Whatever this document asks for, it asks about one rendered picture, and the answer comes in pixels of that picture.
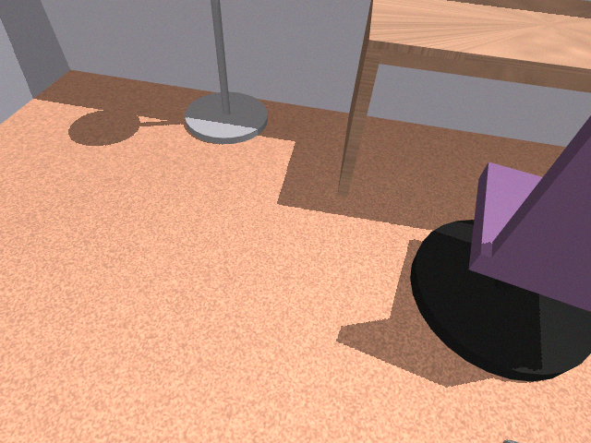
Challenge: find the coat stand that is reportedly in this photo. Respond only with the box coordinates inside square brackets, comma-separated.
[185, 0, 268, 144]

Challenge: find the office chair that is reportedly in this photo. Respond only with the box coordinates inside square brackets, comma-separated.
[410, 116, 591, 382]

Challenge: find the desk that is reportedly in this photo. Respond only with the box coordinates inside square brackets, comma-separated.
[337, 0, 591, 197]

